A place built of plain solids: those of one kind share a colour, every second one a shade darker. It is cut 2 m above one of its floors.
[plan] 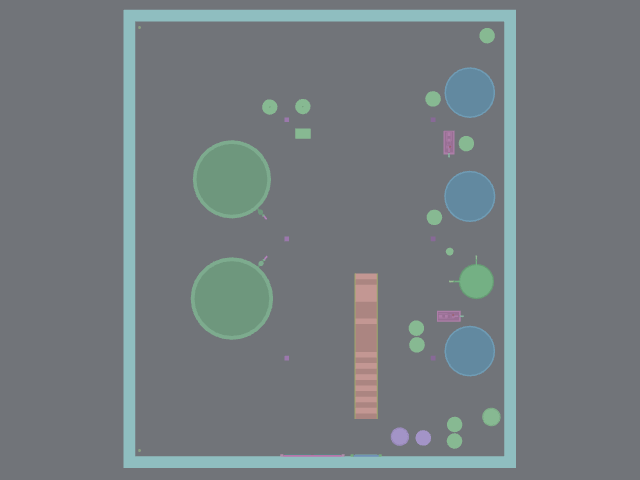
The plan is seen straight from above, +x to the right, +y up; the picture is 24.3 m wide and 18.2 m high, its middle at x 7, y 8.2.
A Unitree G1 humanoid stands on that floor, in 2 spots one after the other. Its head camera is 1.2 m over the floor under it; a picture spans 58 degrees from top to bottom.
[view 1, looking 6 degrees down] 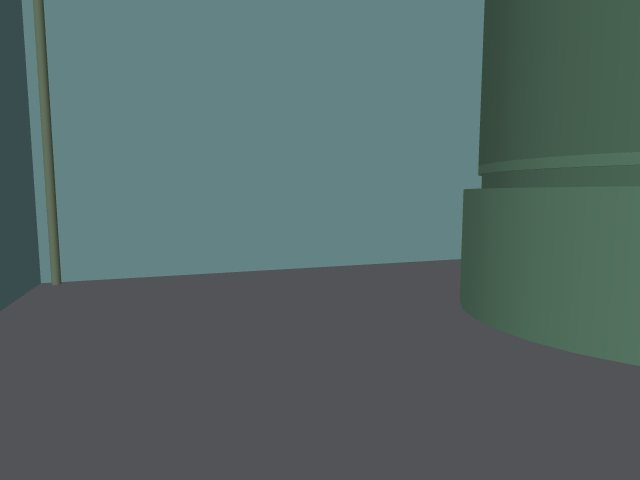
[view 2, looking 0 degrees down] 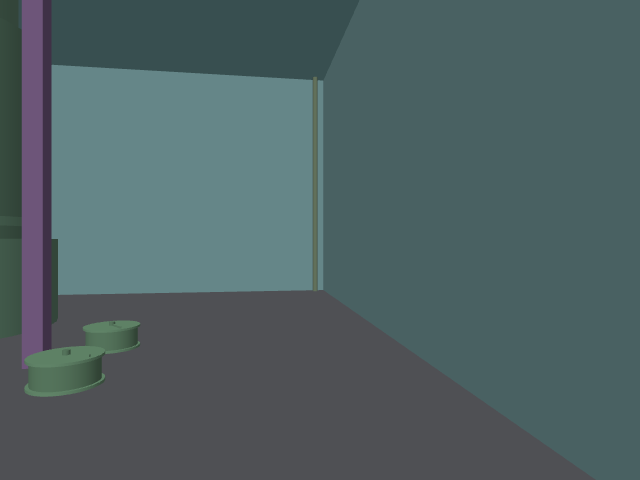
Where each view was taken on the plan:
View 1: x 6.71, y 1.70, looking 161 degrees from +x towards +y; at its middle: wall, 7.14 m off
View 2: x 10.24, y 14.78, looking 171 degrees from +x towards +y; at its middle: wall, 10.37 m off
